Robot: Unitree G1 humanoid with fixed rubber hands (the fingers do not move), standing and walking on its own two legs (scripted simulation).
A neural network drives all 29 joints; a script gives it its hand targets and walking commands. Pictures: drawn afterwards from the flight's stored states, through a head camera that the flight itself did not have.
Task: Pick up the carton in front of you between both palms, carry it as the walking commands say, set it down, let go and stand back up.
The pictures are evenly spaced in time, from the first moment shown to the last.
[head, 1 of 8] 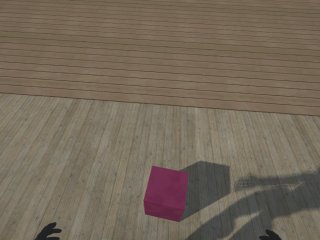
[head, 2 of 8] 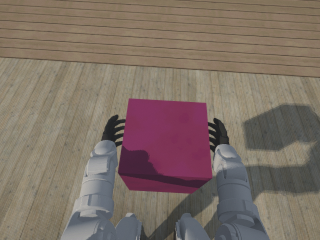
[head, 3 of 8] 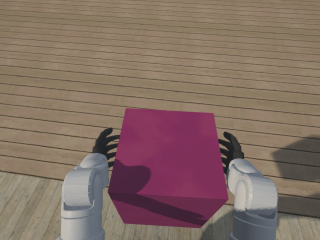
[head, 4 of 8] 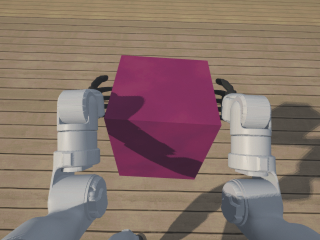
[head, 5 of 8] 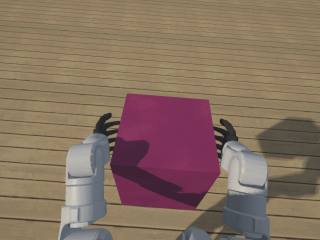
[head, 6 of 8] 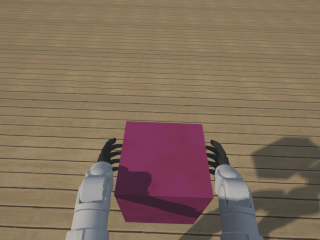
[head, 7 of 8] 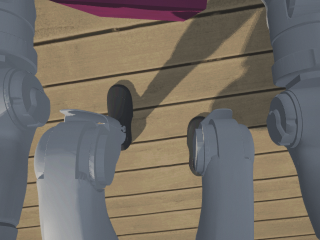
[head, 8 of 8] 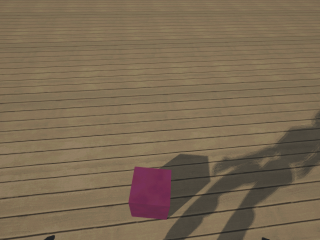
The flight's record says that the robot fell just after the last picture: no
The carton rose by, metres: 1.07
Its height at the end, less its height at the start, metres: +0.34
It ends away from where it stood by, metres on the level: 5.50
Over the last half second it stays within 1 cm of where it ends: yes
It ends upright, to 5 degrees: yes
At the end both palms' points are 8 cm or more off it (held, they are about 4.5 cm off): yes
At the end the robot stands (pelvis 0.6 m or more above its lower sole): yes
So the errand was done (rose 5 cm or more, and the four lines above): yes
